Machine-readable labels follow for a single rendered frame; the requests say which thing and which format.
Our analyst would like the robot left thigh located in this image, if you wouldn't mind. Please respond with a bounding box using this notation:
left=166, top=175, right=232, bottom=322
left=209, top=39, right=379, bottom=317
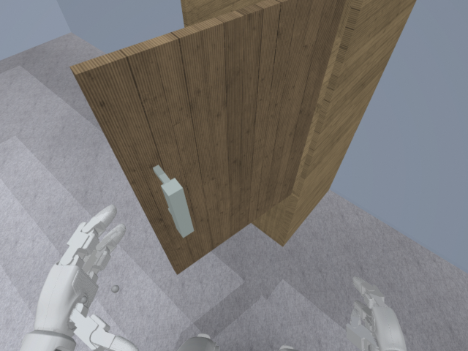
left=177, top=336, right=219, bottom=351

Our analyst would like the right robot hand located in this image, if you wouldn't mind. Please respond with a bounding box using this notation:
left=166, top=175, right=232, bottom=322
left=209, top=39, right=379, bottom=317
left=346, top=276, right=407, bottom=351

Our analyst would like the handle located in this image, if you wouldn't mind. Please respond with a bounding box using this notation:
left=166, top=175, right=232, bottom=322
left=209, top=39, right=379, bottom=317
left=153, top=165, right=194, bottom=238

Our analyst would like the cupboard door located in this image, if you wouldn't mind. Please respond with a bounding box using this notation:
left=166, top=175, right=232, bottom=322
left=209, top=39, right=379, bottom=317
left=70, top=0, right=346, bottom=275

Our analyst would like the left robot hand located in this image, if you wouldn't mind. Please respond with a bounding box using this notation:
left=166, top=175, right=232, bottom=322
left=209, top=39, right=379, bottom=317
left=34, top=205, right=139, bottom=351

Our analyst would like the left robot forearm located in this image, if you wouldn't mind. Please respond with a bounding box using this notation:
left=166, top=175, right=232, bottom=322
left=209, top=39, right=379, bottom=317
left=20, top=331, right=76, bottom=351

